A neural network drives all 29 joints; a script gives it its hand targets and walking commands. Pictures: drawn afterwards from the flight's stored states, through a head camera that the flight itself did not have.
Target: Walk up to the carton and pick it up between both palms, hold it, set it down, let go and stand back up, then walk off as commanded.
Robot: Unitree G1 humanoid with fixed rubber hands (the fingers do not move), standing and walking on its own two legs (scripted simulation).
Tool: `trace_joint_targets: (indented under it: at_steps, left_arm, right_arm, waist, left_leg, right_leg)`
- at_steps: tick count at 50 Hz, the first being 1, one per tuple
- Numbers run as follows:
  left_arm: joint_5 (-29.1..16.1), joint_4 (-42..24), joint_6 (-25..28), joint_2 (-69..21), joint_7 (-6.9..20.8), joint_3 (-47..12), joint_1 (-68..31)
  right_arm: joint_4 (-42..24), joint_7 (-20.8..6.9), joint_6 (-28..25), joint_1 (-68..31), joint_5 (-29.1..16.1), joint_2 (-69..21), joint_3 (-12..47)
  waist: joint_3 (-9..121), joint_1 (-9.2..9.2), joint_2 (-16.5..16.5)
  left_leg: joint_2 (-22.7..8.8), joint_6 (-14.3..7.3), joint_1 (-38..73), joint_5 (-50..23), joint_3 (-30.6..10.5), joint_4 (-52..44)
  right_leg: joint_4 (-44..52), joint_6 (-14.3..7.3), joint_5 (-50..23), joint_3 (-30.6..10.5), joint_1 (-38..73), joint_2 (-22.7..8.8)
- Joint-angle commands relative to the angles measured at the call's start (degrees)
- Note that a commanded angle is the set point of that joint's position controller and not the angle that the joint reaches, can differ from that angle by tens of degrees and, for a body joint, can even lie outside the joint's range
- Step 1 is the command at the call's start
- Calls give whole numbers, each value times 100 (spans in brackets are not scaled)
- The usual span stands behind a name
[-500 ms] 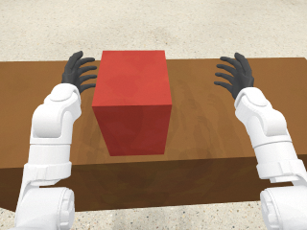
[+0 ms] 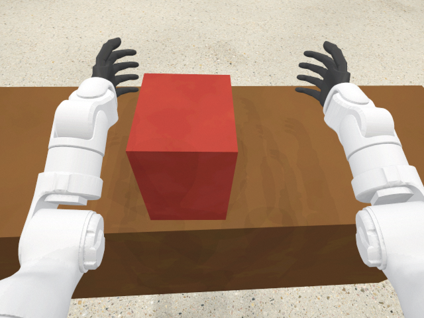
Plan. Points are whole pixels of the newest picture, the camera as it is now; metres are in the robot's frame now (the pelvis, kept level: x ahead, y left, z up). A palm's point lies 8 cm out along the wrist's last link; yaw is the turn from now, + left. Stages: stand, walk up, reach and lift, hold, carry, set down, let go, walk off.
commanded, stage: reach and lift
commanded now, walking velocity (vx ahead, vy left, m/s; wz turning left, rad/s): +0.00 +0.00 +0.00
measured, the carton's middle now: (187, 152) +0.43 +0.07 +0.04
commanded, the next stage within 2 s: none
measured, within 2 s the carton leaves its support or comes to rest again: neither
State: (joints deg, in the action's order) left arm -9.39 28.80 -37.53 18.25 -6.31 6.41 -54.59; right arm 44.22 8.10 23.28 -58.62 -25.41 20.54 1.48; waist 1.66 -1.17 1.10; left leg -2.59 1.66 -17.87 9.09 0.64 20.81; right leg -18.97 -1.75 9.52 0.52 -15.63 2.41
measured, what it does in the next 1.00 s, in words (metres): stands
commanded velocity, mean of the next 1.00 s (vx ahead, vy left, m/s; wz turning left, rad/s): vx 0.00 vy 0.00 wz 0.00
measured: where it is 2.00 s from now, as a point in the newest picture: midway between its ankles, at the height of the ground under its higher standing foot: outside the picture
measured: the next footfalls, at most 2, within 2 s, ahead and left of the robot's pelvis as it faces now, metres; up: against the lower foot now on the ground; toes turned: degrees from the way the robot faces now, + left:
none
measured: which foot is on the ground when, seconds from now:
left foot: down 0.00-1.00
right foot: down 0.00-1.00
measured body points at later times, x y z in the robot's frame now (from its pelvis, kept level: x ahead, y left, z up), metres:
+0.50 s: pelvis +0.00 +0.00 -0.01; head +0.07 +0.00 +0.44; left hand +0.44 +0.20 +0.09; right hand +0.45 -0.17 +0.07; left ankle +0.01 +0.14 -0.75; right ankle -0.01 -0.10 -0.75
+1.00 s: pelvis -0.01 +0.00 -0.01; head +0.05 +0.02 +0.44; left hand +0.44 +0.19 +0.08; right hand +0.45 -0.13 +0.07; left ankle +0.01 +0.14 -0.75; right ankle -0.01 -0.10 -0.75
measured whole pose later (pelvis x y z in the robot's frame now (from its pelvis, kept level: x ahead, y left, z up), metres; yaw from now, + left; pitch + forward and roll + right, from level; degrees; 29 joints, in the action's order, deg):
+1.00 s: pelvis -0.01 +0.00 -0.01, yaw +2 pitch +14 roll -2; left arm -2.5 58.3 1.4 7.8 -7.9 8.0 -50.3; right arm 60.9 6.9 -1.8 -50.5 -7.5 6.5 -9.5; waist 6.9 0.6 0.1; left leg -2.2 1.6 -30.4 9.5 -2.1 26.3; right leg -22.2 -1.6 9.6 2.7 -26.3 2.3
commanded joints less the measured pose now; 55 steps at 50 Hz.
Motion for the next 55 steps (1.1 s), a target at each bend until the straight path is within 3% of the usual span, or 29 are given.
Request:
trace_joint_targets:
  at_steps: [1,2,3,4,7,8,10,13,14,15,17,20,21,26,27,28,29,31,32,38,42,44,47,48,50,51,52,54,55]
  left_arm:
    - [191,-975,482,609,83,177,-2109]
    - [360,-763,495,451,130,236,-1821]
    - [378,-212,589,467,172,276,-1849]
    - [312,-837,708,481,157,192,-1770]
    - [334,-790,1004,388,250,187,-1741]
    - [301,-1258,1081,370,212,139,-1607]
    - [177,-1670,1325,466,142,108,-1850]
    - [209,-1514,1734,161,83,16,-1662]
    - [207,-875,1888,116,84,-63,-1829]
    - [160,-986,2014,136,44,-36,-1866]
    - [107,-1070,2303,131,-44,-192,-2063]
    - [61,-539,2610,-51,-107,-302,-1991]
    - [115,5,2717,33,-73,-279,-2182]
    - [250,1145,3250,-109,21,-59,-1887]
    - [339,1439,3325,-301,89,-86,-1514]
    - [454,1420,3437,-201,105,42,-1659]
    - [496,1487,3515,-270,99,-36,-1810]
    - [496,1158,3765,-130,72,21,-2007]
    - [534,1397,3807,-236,1,28,-2026]
    - [419,1156,3945,-840,-165,-362,-2351]
    - [487,1861,3991,-915,-104,-292,-2225]
    - [579,1438,4147,-1170,-103,-302,-2612]
    - [785,2085,4197,-1315,-79,-139,-2701]
    - [856,1866,4253,-1405,-104,-78,-2786]
    - [1042,1973,4227,-1569,-72,-26,-2737]
    - [1087,1719,4340,-1763,-67,-80,-2741]
    - [1231,2077,4294,-1651,-59,172,-2497]
    - [1562,2073,4229,-1814,-2,303,-2349]
    - [1562,1696,4237,-1934,-64,181,-2467]
  right_arm:
    - [-898,-56,-563,-2407,10,1006,-173]
    - [-683,-34,-594,-2089,80,900,-218]
    - [-265,-84,-634,-2080,207,881,-316]
    - [-915,-96,-751,-2098,103,835,-177]
    - [-1053,-36,-1017,-2042,345,664,-273]
    - [-1396,-9,-1163,-1894,377,720,-417]
    - [-1814,16,-1396,-1939,385,680,-421]
    - [-1663,1,-1650,-1665,719,443,-538]
    - [-1296,-54,-1663,-1782,845,454,-630]
    - [-1548,-78,-1747,-1932,836,398,-616]
    - [-1684,-52,-1980,-1916,1068,424,-805]
    - [-1680,-44,-2191,-1962,1124,237,-667]
    - [-1298,-51,-2176,-2067,1257,203,-836]
    - [-738,-7,-2386,-1755,1429,19,-677]
    - [-251,-24,-2358,-1474,1441,-122,-662]
    - [-225,-19,-2428,-1593,1427,-91,-600]
    - [-51,-66,-2475,-1672,1364,-68,-617]
    - [-186,-43,-2663,-1786,1364,-96,-605]
    - [91,-86,-2700,-1775,1321,-54,-682]
    - [292,-176,-2824,-2078,1305,-118,-735]
    - [505,-93,-2772,-2083,1503,-347,-810]
    - [261,-112,-2827,-2227,1516,-585,-855]
    - [560,-161,-2797,-2321,1879,-786,-1200]
    - [218,-162,-2901,-2435,2007,-828,-1222]
    - [514,-102,-2877,-2173,2277,-917,-1434]
    - [261,-182,-2987,-2202,2342,-1097,-1496]
    - [529,-103,-2917,-2035,2433,-1204,-1512]
    - [759,-78,-2980,-1821,2775,-1245,-1833]
    - [412,-54,-3108,-1925,2898,-1171,-1871]
  waist:
    - [3990,41,-371]
    - [3705,9,-620]
    - [3226,27,-482]
    - [3652,73,-305]
    - [3635,-30,-266]
    - [3942,-148,-359]
    - [4289,-138,-443]
    - [4452,-86,-383]
    - [4034,-123,-378]
    - [4435,-19,-342]
    - [5088,-104,-380]
    - [5355,7,-255]
    - [5199,-116,-122]
    - [5197,44,188]
    - [4674,-130,274]
    - [4741,51,170]
    - [4585,-27,-84]
    - [4809,-3,-69]
    - [4835,-17,-275]
    - [4764,-99,-600]
    - [4429,-195,-192]
    - [4723,-153,-324]
    - [4363,-239,-360]
    - [4829,-108,-376]
    - [4412,-289,-371]
    - [4825,-228,-562]
    - [4377,-225,-348]
    - [4219,-415,-510]
    - [4735,-354,-573]
  left_leg:
    - [353,191,2326,-2912,119,397]
    - [374,228,2318,-2693,94,352]
    - [342,180,2174,-2403,58,284]
    - [326,140,2250,-2680,57,289]
    - [386,129,2105,-2687,105,279]
    - [364,201,2274,-3056,18,422]
    - [375,242,2389,-3381,15,620]
    - [310,233,2289,-3057,-32,658]
    - [279,200,2135,-2691,-43,564]
    - [287,171,2058,-2659,23,531]
    - [275,164,2013,-2787,-12,666]
    - [319,168,1686,-2771,64,755]
    - [305,125,1506,-2463,23,730]
    - [326,39,1068,-2126,86,633]
    - [367,34,951,-2171,72,577]
    - [338,65,921,-2266,82,583]
    - [309,122,1128,-2369,16,568]
    - [333,196,1219,-2527,67,679]
    - [305,230,1338,-2543,52,688]
    - [201,398,1892,-2843,-60,854]
    - [287,259,1203,-2283,5,730]
    - [291,248,1192,-2053,-2,713]
    - [267,276,1198,-1860,23,651]
    - [253,293,1256,-2032,58,691]
    - [263,295,1267,-1901,106,622]
    - [261,348,1390,-2074,97,639]
    - [280,311,1309,-2134,142,642]
    - [266,368,1392,-2204,160,617]
    - [231,444,1662,-2487,153,630]
  right_leg:
    - [-154,445,-3648,157,1135,195]
    - [-98,430,-3302,150,964,174]
    - [-13,423,-2898,167,803,161]
    - [-42,425,-3221,168,1018,179]
    - [-64,501,-3388,188,1112,143]
    - [-112,467,-3607,139,1047,201]
    - [-175,486,-3625,157,950,220]
    - [-175,453,-2946,174,599,273]
    - [-51,427,-2510,158,318,199]
    - [-97,401,-2574,136,432,200]
    - [-208,382,-2617,157,384,238]
    - [-363,418,-2875,153,551,231]
    - [-329,444,-2637,155,387,167]
    - [-463,508,-2785,47,605,77]
    - [-517,537,-3112,65,746,35]
    - [-522,521,-2929,58,633,55]
    - [-484,477,-2822,112,493,50]
    - [-433,463,-2909,133,494,95]
    - [-412,390,-2788,135,413,103]
    - [-177,213,-2131,251,-365,187]
    - [-269,355,-2477,146,166,64]
    - [-279,358,-2217,140,191,47]
    - [-207,312,-1733,200,-129,10]
    - [-288,321,-1900,217,-62,50]
    - [-161,309,-1692,242,-49,14]
    - [-243,288,-1891,294,5,30]
    - [-214,335,-1974,229,112,-15]
    - [-208,301,-1936,320,57,14]
    - [-180,294,-2037,410,123,79]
